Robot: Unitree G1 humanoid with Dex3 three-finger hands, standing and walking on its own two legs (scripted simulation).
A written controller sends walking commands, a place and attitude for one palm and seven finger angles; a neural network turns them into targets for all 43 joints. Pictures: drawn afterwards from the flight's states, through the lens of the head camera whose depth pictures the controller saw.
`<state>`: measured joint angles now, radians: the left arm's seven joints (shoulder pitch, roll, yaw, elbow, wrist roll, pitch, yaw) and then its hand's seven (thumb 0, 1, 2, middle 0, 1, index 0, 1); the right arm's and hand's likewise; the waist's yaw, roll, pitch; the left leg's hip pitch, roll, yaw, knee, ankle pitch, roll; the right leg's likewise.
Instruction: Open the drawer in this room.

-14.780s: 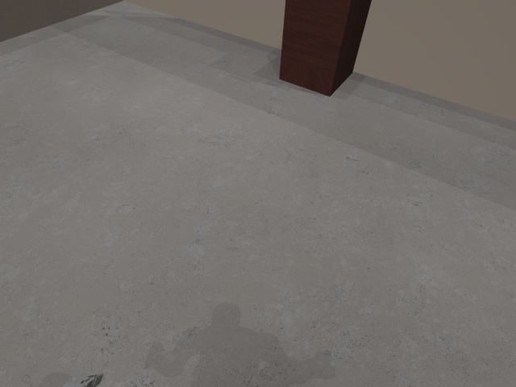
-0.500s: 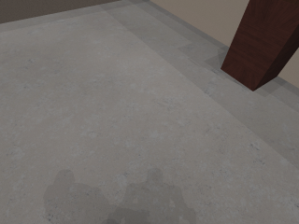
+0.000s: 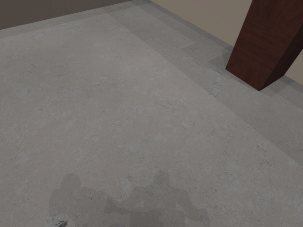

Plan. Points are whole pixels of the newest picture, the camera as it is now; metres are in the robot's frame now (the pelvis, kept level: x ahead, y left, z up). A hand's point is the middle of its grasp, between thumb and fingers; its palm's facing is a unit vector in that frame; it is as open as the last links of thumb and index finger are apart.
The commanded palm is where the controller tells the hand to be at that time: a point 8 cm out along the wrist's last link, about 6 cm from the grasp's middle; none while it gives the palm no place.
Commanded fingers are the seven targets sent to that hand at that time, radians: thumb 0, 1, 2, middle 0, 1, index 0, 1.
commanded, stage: stand and wait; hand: left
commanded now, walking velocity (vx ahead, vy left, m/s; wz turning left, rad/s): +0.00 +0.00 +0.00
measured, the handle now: out of the picture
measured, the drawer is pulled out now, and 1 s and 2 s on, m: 0.00 0.00 0.00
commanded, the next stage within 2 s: turn or walk to find it in 0.24 s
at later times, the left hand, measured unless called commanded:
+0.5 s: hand out of the picture -0.01 +0.21 -0.19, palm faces +0.09 -0.97 -0.22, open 7.4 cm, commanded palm none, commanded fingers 0.00 0.90 0.90 -0.20 -0.30 -0.20 -0.30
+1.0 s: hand out of the picture +0.01 +0.18 -0.16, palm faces +0.16 -0.95 -0.27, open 7.4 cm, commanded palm none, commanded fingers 0.00 0.90 0.90 -0.20 -0.30 -0.20 -0.30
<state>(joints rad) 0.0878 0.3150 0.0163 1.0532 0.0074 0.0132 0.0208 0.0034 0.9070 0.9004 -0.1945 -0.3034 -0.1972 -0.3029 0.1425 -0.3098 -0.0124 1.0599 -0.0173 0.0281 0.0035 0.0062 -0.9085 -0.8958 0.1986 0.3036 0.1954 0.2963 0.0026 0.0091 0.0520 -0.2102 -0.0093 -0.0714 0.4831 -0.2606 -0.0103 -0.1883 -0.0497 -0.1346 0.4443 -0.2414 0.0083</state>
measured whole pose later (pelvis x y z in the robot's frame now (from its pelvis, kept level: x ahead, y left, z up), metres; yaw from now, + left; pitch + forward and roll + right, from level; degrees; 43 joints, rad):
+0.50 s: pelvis -0.01 +0.01 -0.01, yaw +3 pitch +0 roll -2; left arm 0.22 0.22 0.03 1.08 0.01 0.03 0.02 0.01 0.90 0.90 -0.20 -0.30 -0.20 -0.30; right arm 0.20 -0.21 -0.03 1.05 -0.01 0.04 0.00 0.01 -0.91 -0.90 0.20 0.30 0.20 0.30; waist 0.02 -0.01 0.07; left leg -0.29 -0.04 -0.12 0.60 -0.29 0.00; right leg -0.23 -0.08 -0.18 0.53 -0.28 0.02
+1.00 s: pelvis -0.02 -0.03 +0.00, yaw +10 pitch -2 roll +0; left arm 0.18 0.22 0.00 1.05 0.01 0.00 0.01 0.00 0.90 0.90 -0.20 -0.30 -0.20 -0.30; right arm 0.23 -0.26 -0.04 1.06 -0.02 0.02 -0.01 0.01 -0.91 -0.90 0.20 0.30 0.20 0.30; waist -0.02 0.03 0.03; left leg -0.26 0.00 -0.10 0.52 -0.23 -0.01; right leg -0.13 0.01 -0.01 0.46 -0.30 -0.03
